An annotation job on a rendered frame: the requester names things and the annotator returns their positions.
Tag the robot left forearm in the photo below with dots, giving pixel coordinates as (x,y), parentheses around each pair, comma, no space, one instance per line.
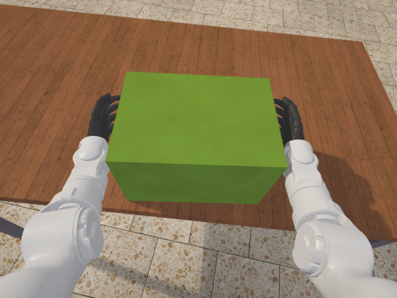
(87,182)

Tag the left robot upper arm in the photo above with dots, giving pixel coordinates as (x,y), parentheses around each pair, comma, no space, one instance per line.
(57,247)

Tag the robot right forearm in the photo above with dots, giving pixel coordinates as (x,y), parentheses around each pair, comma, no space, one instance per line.
(307,192)

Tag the right robot hand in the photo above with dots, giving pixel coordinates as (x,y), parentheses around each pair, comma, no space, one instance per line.
(292,128)

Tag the right robot upper arm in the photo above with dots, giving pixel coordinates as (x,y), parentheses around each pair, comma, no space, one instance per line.
(339,262)

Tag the table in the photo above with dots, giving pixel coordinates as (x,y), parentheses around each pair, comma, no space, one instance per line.
(55,65)

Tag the left robot hand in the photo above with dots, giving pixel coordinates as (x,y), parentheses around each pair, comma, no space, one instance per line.
(100,122)

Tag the carton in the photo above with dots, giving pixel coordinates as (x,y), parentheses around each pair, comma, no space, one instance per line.
(196,138)

